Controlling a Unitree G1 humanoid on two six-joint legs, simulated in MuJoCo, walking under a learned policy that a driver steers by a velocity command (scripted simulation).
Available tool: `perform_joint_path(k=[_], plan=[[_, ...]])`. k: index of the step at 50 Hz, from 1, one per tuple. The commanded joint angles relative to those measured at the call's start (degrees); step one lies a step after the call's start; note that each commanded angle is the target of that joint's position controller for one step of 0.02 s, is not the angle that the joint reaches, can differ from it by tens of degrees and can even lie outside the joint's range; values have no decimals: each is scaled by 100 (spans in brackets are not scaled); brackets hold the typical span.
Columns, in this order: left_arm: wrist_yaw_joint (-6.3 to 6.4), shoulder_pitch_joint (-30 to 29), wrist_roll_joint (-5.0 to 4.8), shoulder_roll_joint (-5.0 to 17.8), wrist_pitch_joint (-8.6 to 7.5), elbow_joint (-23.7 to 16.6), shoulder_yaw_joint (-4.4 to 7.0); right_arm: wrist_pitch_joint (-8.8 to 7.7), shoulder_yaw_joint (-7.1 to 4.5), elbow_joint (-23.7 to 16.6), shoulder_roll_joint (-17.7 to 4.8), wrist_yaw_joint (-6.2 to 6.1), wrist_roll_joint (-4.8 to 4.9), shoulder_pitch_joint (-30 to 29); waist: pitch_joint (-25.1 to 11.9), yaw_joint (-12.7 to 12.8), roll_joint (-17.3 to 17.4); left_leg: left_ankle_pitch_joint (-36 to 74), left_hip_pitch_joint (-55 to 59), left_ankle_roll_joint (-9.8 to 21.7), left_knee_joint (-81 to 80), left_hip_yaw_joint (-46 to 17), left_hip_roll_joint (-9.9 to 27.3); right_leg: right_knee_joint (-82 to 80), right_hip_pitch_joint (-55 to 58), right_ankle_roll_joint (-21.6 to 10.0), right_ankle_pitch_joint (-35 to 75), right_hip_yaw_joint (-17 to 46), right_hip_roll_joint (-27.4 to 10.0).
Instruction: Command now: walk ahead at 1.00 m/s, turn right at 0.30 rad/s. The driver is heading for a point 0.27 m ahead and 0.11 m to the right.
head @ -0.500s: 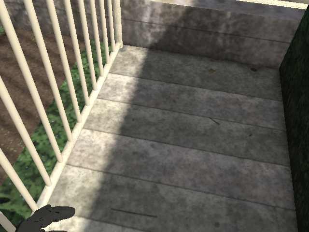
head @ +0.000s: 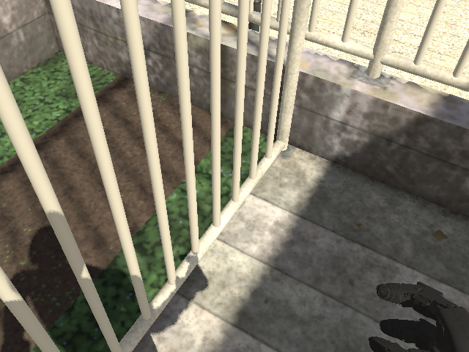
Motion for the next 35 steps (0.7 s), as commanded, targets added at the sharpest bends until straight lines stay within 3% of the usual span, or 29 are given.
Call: perform_joint_path(k=[1,2,3,4,5,6,7,8,9,10,11,12,13,15,16,17,18,19,22,24,26,27,28,29,30,31,32,34,35], plan=[[54,-179,-121,1077,-24,-369,204,-198,-63,-717,-211,131,-34,-1284,1062,-117,53,679,1206,-118,-1137,298,-308,-1199,-1682,-1044,1159,943,-1359],[-49,-91,-273,1293,91,-408,313,-114,-278,-564,-714,5,131,-821,537,-211,-401,-77,2135,-306,-1844,63,-505,-596,-1349,-1037,1222,491,-857],[-75,205,-220,1341,144,-312,336,-30,-375,-502,-956,-119,182,-542,191,-299,-597,20,3161,-351,-1682,61,-694,-287,-1507,-943,1938,603,-1041],[20,-18,-50,1336,56,-249,304,-138,-355,-443,-774,-84,29,-672,581,-438,-563,247,2794,-196,-1608,560,-884,-203,-1195,-854,4169,956,-1532],[59,33,14,1369,91,-136,310,-219,-518,-362,-1052,-70,-79,-300,514,-690,-607,-160,2928,0,-1728,698,-1112,668,-722,-567,5928,903,-1542],[74,-164,76,1482,141,-112,337,-207,-585,-224,-1110,-114,-154,433,181,-1197,-767,-173,3724,145,-1866,911,-1175,1983,-850,-290,7045,746,-1410],[104,-507,244,1289,150,-357,301,-163,-606,2,-1210,-196,-283,1963,-807,-1925,-1131,1378,6039,481,-1466,-202,19,3898,-2280,39,5612,736,-1093],[53,719,232,-239,70,-441,-92,-199,-653,383,-1709,-42,-471,2534,-2795,-1155,1544,2823,8522,1768,-1313,-3381,2264,6547,-4164,387,-1139,703,148],[31,632,42,598,61,-278,109,-131,-625,433,-1305,4,-341,2741,-3575,-1380,1059,1680,7798,1579,-1995,-3990,1890,7087,-3720,379,-1239,1310,-96],[27,-404,-165,1062,78,-654,328,-73,-553,409,-1021,-37,-242,2077,-2283,-1340,1031,1807,6755,1347,-2185,-2945,1596,7023,-4019,401,-1023,1053,-298],[73,-1061,-106,1013,120,-886,296,-89,-515,477,-903,-86,-158,1581,-1436,-1231,421,2549,5811,1200,-2394,-2133,1405,6735,-4185,436,-717,843,-521],[54,-1511,-27,942,146,-1033,300,-112,-507,575,-734,-101,-145,1359,-947,-1131,207,2502,5103,1173,-2610,-1623,1150,6336,-4335,407,-545,665,-645],[17,-1508,-35,735,211,-1095,290,-169,-485,687,-698,-128,-236,1282,-760,-893,300,2583,4527,1212,-2889,-1354,1107,6173,-3997,391,-491,713,-784],[-23,-1464,-69,478,307,-1181,238,-183,-485,843,-638,-140,-218,972,-541,-566,222,2321,3848,1304,-3271,-957,1092,5132,-3671,369,-573,677,-957],[-26,-1357,47,343,370,-1130,193,-202,-542,938,-728,-161,-196,831,-480,-480,190,2516,3501,1256,-3327,-653,1024,4546,-3448,384,-239,576,-919],[-14,-1449,100,325,377,-1176,186,-220,-575,988,-849,-191,-215,712,-454,-462,298,2778,3229,1202,-3342,-328,916,3936,-3240,410,195,442,-888],[-14,-1376,84,372,352,-1136,180,-186,-642,1014,-1048,-215,-196,586,-570,-436,482,2742,3051,1095,-3370,-5,780,3414,-2862,365,796,298,-832],[-43,-1504,96,440,337,-1141,184,-160,-663,1061,-1096,-230,-172,621,-673,-498,573,2508,3025,1038,-3404,129,707,3035,-2611,342,1424,234,-759],[-110,-2043,98,758,359,-1304,255,-118,-678,1266,-1151,-262,-56,811,-623,-627,488,1263,3149,830,-3340,158,778,2427,-2429,225,2339,373,-736],[-128,-2275,181,917,385,-1442,326,-84,-682,1384,-1187,-268,23,868,-438,-540,318,387,3076,640,-2970,132,775,2027,-2293,78,2415,347,-713],[-93,-2224,239,1086,405,-1431,429,-44,-623,1528,-978,-250,2,1137,-318,-550,178,-665,2917,368,-2330,202,478,1758,-1939,-117,2298,264,-616],[-60,-2190,248,1366,388,-1479,502,-18,-558,1624,-756,-223,-114,1542,-299,-656,-421,-1488,2790,63,-1615,478,73,1411,-1654,-248,4115,594,-1000],[-40,-2480,340,1620,399,-1704,505,-13,-474,1699,-513,-206,-259,2401,-668,-1144,-1534,-3483,2188,-358,-584,634,-540,1264,-943,-866,5504,1761,-2023],[-64,-2320,365,1153,422,-1639,401,98,-443,1743,-561,-247,-188,2355,-1143,-899,-1728,-4327,2091,-542,262,255,-515,1089,-872,-1298,4813,2179,-2250],[-125,-2143,322,931,434,-1529,357,220,-513,1668,-850,-276,-107,2092,-1218,-781,-1463,-4458,2014,-524,628,38,-415,963,-1009,-1287,3998,2171,-2051],[-155,-2221,255,950,437,-1477,375,346,-555,1614,-907,-324,-76,1849,-1117,-806,-1135,-4285,1887,-471,774,-47,-317,786,-1234,-1182,2864,2150,-1956],[-157,-2411,214,991,423,-1520,388,440,-584,1583,-934,-364,-124,1656,-910,-823,-904,-4107,1883,-450,782,-155,-220,701,-1589,-1118,2471,2117,-1936],[-114,-2990,276,1018,453,-1653,428,592,-610,1574,-848,-438,-128,1588,-792,-989,-947,-3634,2243,-440,503,-195,-126,466,-2213,-989,1614,1919,-1821],[-81,-3199,239,971,442,-1703,425,628,-580,1618,-771,-440,-149,1533,-763,-1032,-874,-3407,2468,-436,368,-82,-190,418,-2476,-958,1735,1724,-1720]])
